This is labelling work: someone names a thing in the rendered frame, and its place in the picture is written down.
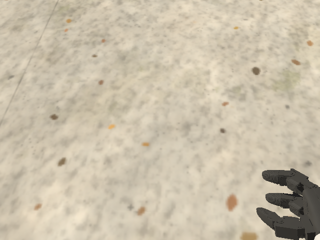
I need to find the robot right hand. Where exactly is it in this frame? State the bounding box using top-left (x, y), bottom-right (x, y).
top-left (256, 168), bottom-right (320, 240)

